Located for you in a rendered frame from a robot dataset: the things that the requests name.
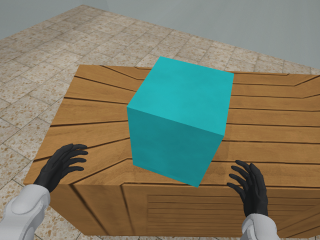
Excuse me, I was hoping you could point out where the right robot forearm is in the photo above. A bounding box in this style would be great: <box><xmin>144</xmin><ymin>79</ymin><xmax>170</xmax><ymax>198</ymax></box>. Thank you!
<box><xmin>240</xmin><ymin>213</ymin><xmax>281</xmax><ymax>240</ymax></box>

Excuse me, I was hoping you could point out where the left robot forearm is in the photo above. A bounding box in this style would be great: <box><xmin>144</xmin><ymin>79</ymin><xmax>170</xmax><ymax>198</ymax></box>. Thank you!
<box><xmin>0</xmin><ymin>184</ymin><xmax>51</xmax><ymax>240</ymax></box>

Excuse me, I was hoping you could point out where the pedestal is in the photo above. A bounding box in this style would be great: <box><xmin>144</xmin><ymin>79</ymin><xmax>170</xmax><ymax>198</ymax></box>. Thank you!
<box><xmin>23</xmin><ymin>64</ymin><xmax>320</xmax><ymax>239</ymax></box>

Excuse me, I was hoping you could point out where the right robot hand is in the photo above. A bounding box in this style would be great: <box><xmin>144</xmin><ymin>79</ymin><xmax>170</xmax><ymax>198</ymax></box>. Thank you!
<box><xmin>227</xmin><ymin>160</ymin><xmax>269</xmax><ymax>217</ymax></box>

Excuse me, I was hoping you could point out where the carton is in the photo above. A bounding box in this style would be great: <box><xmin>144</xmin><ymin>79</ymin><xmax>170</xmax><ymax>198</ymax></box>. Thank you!
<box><xmin>126</xmin><ymin>56</ymin><xmax>234</xmax><ymax>188</ymax></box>

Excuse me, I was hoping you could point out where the left robot hand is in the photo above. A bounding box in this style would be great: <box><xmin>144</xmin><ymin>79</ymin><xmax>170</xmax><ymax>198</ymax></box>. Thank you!
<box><xmin>33</xmin><ymin>143</ymin><xmax>88</xmax><ymax>193</ymax></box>

